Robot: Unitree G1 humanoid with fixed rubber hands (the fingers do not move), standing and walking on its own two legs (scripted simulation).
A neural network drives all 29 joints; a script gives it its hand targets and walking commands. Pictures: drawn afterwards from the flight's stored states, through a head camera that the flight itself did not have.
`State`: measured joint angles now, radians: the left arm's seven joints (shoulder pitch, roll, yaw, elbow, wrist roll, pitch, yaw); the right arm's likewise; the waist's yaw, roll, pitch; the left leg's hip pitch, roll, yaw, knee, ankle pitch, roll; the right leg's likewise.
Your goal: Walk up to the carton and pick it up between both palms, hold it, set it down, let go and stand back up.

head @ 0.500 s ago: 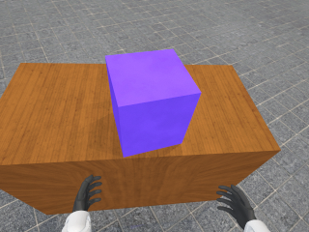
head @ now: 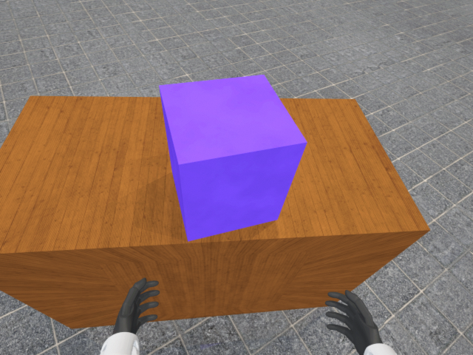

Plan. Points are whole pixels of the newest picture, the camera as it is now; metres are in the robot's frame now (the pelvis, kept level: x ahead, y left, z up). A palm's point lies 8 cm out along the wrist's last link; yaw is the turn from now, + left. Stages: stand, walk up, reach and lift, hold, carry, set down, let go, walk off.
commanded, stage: set down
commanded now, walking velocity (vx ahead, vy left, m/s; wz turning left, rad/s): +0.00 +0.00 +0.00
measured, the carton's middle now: (224, 160) +0.47 +0.05 +0.03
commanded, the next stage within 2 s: let go in 0.36 s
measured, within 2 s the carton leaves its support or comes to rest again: neither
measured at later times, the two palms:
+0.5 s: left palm (125, 336) +0.15 +0.19 -0.07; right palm (361, 344) +0.17 -0.22 -0.08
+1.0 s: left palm out of the picture +0.12 +0.23 -0.09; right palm out of the picture +0.15 -0.24 -0.09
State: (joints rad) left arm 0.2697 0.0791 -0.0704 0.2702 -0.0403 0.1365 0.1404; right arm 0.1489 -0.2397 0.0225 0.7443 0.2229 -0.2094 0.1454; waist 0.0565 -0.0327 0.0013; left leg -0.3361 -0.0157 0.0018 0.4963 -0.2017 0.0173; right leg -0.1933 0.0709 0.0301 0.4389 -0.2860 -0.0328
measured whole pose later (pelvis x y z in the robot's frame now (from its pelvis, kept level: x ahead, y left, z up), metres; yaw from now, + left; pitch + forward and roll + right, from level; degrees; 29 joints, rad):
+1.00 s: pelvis +0.00 -0.01 +0.00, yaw +0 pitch +2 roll -1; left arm 0.27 0.26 -0.07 0.52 -0.04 0.01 0.02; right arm 0.15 -0.25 0.02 0.80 0.05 -0.08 0.04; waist 0.06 -0.03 0.00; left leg -0.33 -0.02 0.00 0.50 -0.20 0.03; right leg -0.19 0.07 0.03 0.46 -0.30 -0.03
